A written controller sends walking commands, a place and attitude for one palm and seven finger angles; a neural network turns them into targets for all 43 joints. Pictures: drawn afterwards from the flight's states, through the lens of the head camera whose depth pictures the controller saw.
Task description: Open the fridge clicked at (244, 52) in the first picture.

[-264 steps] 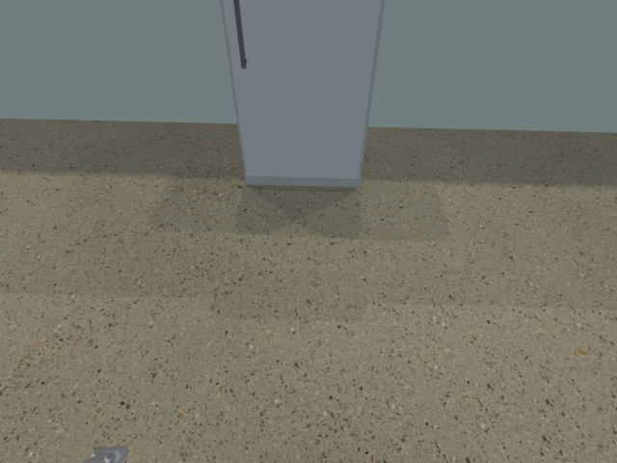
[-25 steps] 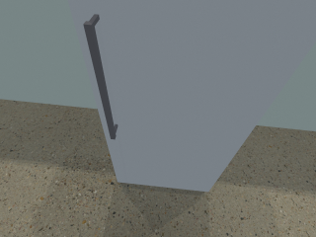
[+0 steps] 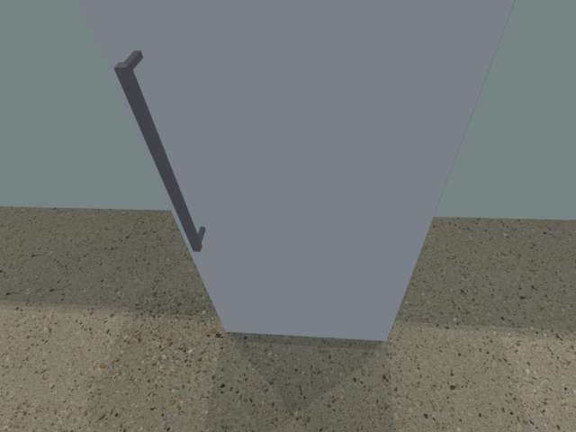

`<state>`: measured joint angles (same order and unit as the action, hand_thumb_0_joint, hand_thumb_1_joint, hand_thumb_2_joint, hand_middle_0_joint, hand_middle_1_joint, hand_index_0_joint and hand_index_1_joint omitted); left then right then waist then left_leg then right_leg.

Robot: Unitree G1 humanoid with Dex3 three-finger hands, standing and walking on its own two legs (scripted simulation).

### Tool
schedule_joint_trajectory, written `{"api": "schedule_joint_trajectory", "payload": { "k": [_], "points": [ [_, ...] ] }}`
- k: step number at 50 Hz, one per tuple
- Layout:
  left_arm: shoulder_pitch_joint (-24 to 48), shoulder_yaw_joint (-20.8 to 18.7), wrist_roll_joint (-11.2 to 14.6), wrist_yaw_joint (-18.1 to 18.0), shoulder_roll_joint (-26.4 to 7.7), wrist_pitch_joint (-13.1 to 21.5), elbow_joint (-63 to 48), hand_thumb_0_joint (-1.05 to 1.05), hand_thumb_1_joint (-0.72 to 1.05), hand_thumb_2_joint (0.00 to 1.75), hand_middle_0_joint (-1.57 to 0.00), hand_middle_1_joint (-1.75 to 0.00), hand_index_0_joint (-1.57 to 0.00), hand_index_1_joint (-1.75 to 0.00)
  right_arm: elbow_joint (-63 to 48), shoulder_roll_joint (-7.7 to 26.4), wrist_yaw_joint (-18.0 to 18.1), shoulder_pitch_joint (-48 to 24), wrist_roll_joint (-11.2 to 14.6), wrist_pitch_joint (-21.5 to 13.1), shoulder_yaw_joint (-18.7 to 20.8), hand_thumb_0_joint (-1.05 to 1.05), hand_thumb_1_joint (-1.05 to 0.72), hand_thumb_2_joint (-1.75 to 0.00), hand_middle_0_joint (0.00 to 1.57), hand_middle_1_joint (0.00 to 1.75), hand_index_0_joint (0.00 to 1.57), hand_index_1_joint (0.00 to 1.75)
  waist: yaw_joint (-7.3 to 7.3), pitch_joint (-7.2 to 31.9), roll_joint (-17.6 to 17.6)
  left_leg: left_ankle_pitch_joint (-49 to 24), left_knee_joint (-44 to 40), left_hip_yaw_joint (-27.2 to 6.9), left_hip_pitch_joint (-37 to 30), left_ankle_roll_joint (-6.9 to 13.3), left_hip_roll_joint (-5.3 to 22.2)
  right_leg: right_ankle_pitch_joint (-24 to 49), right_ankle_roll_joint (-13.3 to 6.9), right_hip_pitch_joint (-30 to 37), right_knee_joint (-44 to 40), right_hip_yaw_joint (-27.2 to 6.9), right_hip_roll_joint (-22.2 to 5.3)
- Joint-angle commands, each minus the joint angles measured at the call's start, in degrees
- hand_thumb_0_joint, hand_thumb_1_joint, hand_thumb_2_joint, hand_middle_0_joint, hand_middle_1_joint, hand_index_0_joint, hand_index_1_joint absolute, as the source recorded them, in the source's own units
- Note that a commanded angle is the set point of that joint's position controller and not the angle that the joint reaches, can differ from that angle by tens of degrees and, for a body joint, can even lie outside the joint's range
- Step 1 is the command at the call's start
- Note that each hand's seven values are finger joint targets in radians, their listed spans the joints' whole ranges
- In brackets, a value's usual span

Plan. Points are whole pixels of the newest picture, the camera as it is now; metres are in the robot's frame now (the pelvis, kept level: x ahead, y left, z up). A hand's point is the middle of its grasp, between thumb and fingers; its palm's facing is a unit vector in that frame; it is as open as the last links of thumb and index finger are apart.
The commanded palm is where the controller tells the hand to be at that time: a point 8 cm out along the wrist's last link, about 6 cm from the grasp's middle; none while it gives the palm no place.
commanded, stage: come to a stop and stand still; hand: left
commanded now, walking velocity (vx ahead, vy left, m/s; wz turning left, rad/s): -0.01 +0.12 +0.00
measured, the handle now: (172, 171) +0.52 +0.25 +0.08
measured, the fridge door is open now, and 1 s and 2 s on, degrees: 0 0 0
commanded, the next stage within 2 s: look again from close up in 0.74 s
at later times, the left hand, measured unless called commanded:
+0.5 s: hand out of the picture -0.02 +0.25 -0.19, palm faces +0.07 -0.98 -0.18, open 7.4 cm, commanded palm none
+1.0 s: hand out of the picture -0.03 +0.25 -0.18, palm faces +0.02 -0.97 -0.23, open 7.4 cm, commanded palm none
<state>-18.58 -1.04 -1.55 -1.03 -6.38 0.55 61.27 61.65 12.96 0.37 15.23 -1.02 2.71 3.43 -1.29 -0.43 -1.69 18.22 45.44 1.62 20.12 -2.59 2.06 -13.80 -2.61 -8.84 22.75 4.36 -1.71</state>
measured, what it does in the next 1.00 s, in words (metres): steps on the spot: left foot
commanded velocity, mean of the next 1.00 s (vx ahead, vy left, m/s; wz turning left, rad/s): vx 0.00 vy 0.00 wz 0.00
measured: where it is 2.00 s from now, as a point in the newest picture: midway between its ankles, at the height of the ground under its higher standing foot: outside the picture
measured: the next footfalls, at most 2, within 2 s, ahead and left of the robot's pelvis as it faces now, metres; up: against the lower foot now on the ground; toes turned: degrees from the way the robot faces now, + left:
left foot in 0.24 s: +0.08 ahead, +0.18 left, +0.00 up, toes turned +5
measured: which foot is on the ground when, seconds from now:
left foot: up 0.00-0.22, down 0.24-1.00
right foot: down 0.00-1.00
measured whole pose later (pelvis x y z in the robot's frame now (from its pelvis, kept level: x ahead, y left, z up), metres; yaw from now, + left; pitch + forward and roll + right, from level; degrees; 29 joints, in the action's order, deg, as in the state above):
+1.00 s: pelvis -0.02 +0.07 -0.01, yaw +1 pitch -1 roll +0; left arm -15.8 0.8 -1.2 -2.0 -8.7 0.5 64.4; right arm 61.4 8.5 1.0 18.9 -0.8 -1.0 -0.4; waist -0.1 -2.0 -2.0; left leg 16.2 28.5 4.8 11.4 1.5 0.0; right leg -14.9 2.4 -12.9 29.0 3.4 -5.9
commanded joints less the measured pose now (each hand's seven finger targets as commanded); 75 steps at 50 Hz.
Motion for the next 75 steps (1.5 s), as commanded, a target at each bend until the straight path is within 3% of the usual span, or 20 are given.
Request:
{"api": "schedule_joint_trajectory", "payload": {
  "k": [1, 6, 9, 10, 11, 12, 13, 14, 16, 22, 41, 42, 43, 44, 46, 48, 50, 52, 56, 75],
  "points": [
    [-5.4, -2.9, 0.1, -1.3, -11.8, 0.9, -1.1, 0.00, 0.90, 0.90, -0.20, -0.30, -0.20, -0.30, -4.6, 2.1, 0.2, -3.3, 0.2, -1.4, -0.1, 0.00, -0.90, -0.90, 0.20, 0.30, 0.20, 0.30, -2.21, -1.8, 9.8, 4.2, 1.6, -0.7, 9.5, -0.9, 1.1, 26.0, -6.6, 9.7, -5.3, -13.7, -17.8],
    [-3.6, -3.0, -0.3, -1.5, -11.7, 0.5, -0.5, 0.00, 0.90, 0.90, -0.20, -0.30, -0.20, -0.30, -4.5, 0.6, 0.5, -3.1, 0.8, -1.7, -0.6, 0.00, -0.90, -0.90, 0.20, 0.30, 0.20, 0.30, -1.90, 0.0, 12.7, 5.8, -7.6, 0.8, 1.5, -0.3, 0.4, 27.6, -6.8, 6.6, -3.9, -12.6, -16.9],
    [0.3, -2.7, 0.4, -1.3, -11.5, 0.1, -0.4, 0.00, 0.90, 0.90, -0.20, -0.30, -0.20, -0.30, -2.3, -0.1, 0.7, 1.2, 0.8, -2.2, -1.1, 0.00, -0.90, -0.90, 0.20, 0.30, 0.20, 0.30, 0.85, 0.6, 11.6, -5.4, -20.4, 2.4, -10.8, 0.2, -0.6, 18.8, -3.0, -0.9, -1.7, -8.8, -12.4],
    [1.1, -2.4, 0.7, -1.2, -10.5, -0.2, -0.3, 0.00, 0.90, 0.90, -0.20, -0.30, -0.20, -0.30, -1.3, 0.6, 0.9, 2.9, 0.7, -2.7, -1.1, 0.00, -0.90, -0.90, 0.20, 0.30, 0.20, 0.30, 1.56, 0.7, 10.3, -9.5, -24.4, 1.7, -15.4, 0.8, 0.5, 13.5, -1.0, -4.2, 0.1, -7.2, -10.0],
    [1.0, -2.0, 0.8, -1.0, -8.8, -0.4, -0.7, 0.00, 0.90, 0.90, -0.20, -0.30, -0.20, -0.30, -1.0, 2.7, 1.1, 4.0, 0.6, -3.2, -0.8, 0.00, -0.90, -0.90, 0.20, 0.30, 0.20, 0.30, 1.49, 2.0, 3.9, -14.5, -24.6, -1.8, -18.5, 2.0, 4.6, 7.3, 1.1, -6.8, 2.8, -5.1, -6.9],
    [0.2, -1.6, 0.9, -1.0, -6.9, -0.7, -0.7, 0.00, 0.90, 0.90, -0.20, -0.30, -0.20, -0.30, -1.1, 4.8, 1.3, 3.2, 0.3, -3.4, -0.6, 0.00, -0.90, -0.90, 0.20, 0.30, 0.20, 0.30, 0.71, 1.6, -2.5, -18.0, -25.3, -6.5, -15.7, 4.3, 9.5, 1.1, 2.8, -6.9, 3.0, -2.8, -4.6],
    [0.1, -1.4, 0.8, -1.1, -6.1, -0.9, -0.3, 0.00, 0.90, 0.90, -0.20, -0.30, -0.20, -0.30, -1.5, 5.4, 1.4, 0.8, 0.2, -3.1, -0.8, 0.00, -0.90, -0.90, 0.20, 0.30, 0.20, 0.30, -0.19, -0.5, -3.4, -14.5, -26.8, -6.8, -10.8, 5.7, 11.3, -2.1, 3.7, -4.6, 1.5, -1.5, -4.0],
    [0.0, -1.2, 0.5, -1.0, -5.9, -0.8, -0.2, 0.00, 0.90, 0.90, -0.20, -0.30, -0.20, -0.30, -1.9, 4.9, 1.4, -0.8, 0.2, -2.8, -1.0, 0.00, -0.90, -0.90, 0.20, 0.30, 0.20, 0.30, -0.56, -3.1, 1.3, -9.0, -26.2, -4.9, -7.7, 4.9, 9.7, -0.8, 3.8, -4.4, -0.8, -2.5, -3.8],
    [1.3, -1.1, 0.5, -0.8, -6.9, -1.2, 1.3, 0.00, 0.90, 0.90, -0.20, -0.30, -0.20, -0.30, -0.9, 3.3, 1.6, -0.7, 0.4, -3.3, -1.5, 0.00, -0.90, -0.90, 0.20, 0.30, 0.20, 0.30, -0.06, -4.8, -5.4, -11.9, -28.7, -4.7, -6.9, 4.2, 7.6, 3.4, 3.8, -2.5, 0.7, -1.8, -4.3],
    [0.5, -0.4, 0.6, -0.8, -7.9, -0.8, 3.1, 0.00, 0.90, 0.90, -0.20, -0.30, -0.20, -0.30, -0.1, 2.6, 1.8, -0.1, 0.6, -3.8, -1.9, 0.00, -0.90, -0.90, 0.20, 0.30, 0.20, 0.30, 0.26, -2.5, -2.0, -17.1, -27.8, -3.0, -10.1, 3.7, 6.1, 7.6, 3.8, 0.1, -1.4, -2.6, -5.3],
    [0.7, 0.1, 0.8, -1.1, -7.9, -0.7, 3.7, 0.00, 0.90, 0.90, -0.20, -0.30, -0.20, -0.30, 2.4, 1.6, 1.7, 3.7, 0.7, -4.3, -1.9, 0.00, -0.90, -0.90, 0.20, 0.30, 0.20, 0.30, 0.46, -4.2, 1.2, -14.5, -29.1, -2.7, -9.6, 3.6, 5.0, 7.8, 3.9, 1.2, -2.6, -2.5, -5.8],
    [-1.0, 1.2, 0.1, -3.3, -8.8, 0.6, 4.0, 0.00, 0.90, 0.90, -0.20, -0.30, -0.20, -0.30, -1.7, 4.1, 0.9, 1.1, 1.2, -5.0, -2.5, 0.00, -0.90, -0.90, 0.20, 0.30, 0.20, 0.30, 0.38, -5.5, -0.4, -24.8, -19.5, -1.8, -5.5, 2.5, 5.5, 14.4, 2.6, -1.9, 0.5, -5.3, -6.9],
    [0.0, 0.6, 0.5, -2.7, -10.4, 0.9, 1.7, 0.00, 0.90, 0.90, -0.20, -0.30, -0.20, -0.30, -2.4, 1.9, 0.6, 4.0, 0.2, -5.0, -2.5, 0.00, -0.90, -0.90, 0.20, 0.30, 0.20, 0.30, 1.48, -1.8, -3.2, -14.2, -22.1, -2.6, -5.6, 2.6, 3.5, 4.2, 1.5, -0.2, 2.8, -3.8, -6.6],
    [0.3, 0.7, 0.6, -2.1, -9.5, 0.6, 1.4, 0.00, 0.90, 0.90, -0.20, -0.30, -0.20, -0.30, -2.3, 2.0, 0.7, 3.8, 0.1, -5.1, -2.6, 0.00, -0.90, -0.90, 0.20, 0.30, 0.20, 0.30, 0.87, -3.6, -4.9, -8.4, -24.9, -3.4, -3.6, 3.4, 4.0, -0.8, 1.3, -2.1, 3.3, -3.2, -5.4],
    [-0.4, 0.9, 0.5, -1.4, -8.7, 0.7, 1.0, 0.00, 0.90, 0.90, -0.20, -0.30, -0.20, -0.30, -3.5, 2.0, 0.5, 4.6, -0.1, -5.3, -2.7, 0.00, -0.90, -0.90, 0.20, 0.30, 0.20, 0.30, 0.69, -1.2, -9.1, -6.1, -26.7, -5.3, -2.8, 4.3, 4.7, -0.9, 1.2, -1.5, 5.6, -1.7, -3.9],
    [-0.6, 0.9, 0.6, -1.1, -8.3, 0.9, 1.0, 0.00, 0.90, 0.90, -0.20, -0.30, -0.20, -0.30, -3.9, 1.8, 0.8, 4.8, 0.1, -5.3, -2.8, 0.00, -0.90, -0.90, 0.20, 0.30, 0.20, 0.30, 0.72, 0.7, -5.4, -10.7, -25.2, -4.6, -5.7, 4.9, 4.9, 1.0, 1.3, -1.5, 5.0, -1.9, -3.7],
    [-0.2, 1.2, 0.8, -1.0, -7.6, 1.1, 1.3, 0.00, 0.90, 0.90, -0.20, -0.30, -0.20, -0.30, -3.8, 1.6, 1.0, 5.7, 0.3, -5.2, -2.8, 0.00, -0.90, -0.90, 0.20, 0.30, 0.20, 0.30, 1.18, -0.5, 1.6, -11.4, -23.9, -3.6, -7.1, 5.1, 4.4, 3.2, 1.3, -3.0, 3.6, -2.8, -4.4],
    [0.6, 1.2, 0.7, -1.0, -7.7, 1.2, 1.2, 0.00, 0.90, 0.90, -0.20, -0.30, -0.20, -0.30, -3.5, 1.5, 0.9, 6.1, 0.3, -5.0, -2.8, 0.00, -0.90, -0.90, 0.20, 0.30, 0.20, 0.30, 1.56, -2.9, 4.2, -10.8, -23.9, -2.8, -6.9, 4.9, 4.0, 3.7, 1.4, -4.5, 2.8, -3.2, -5.0],
    [0.2, 1.0, 0.7, -1.0, -8.2, 1.1, 1.3, 0.00, 0.90, 0.90, -0.20, -0.30, -0.20, -0.30, -2.6, 1.2, 0.8, 5.8, 0.2, -4.6, -2.9, 0.00, -0.90, -0.90, 0.20, 0.30, 0.20, 0.30, 1.56, -6.2, 3.7, -7.6, -24.8, -1.9, -6.5, 4.4, 3.5, 1.3, 1.5, -6.4, 1.4, -4.1, -5.0],
    [0.5, 0.0, 0.9, -0.6, -9.8, 1.5, 0.8, 0.00, 0.90, 0.90, -0.20, -0.30, -0.20, -0.30, -0.2, 0.5, 1.0, 4.6, 0.1, -4.2, -3.1, 0.00, -0.90, -0.90, 0.20, 0.30, 0.20, 0.30, 1.19, -3.8, 2.7, -7.9, -23.5, 0.4, -8.3, 2.7, 3.2, 3.2, 0.3, -4.8, -2.6, -6.3, -6.0]
  ]
}}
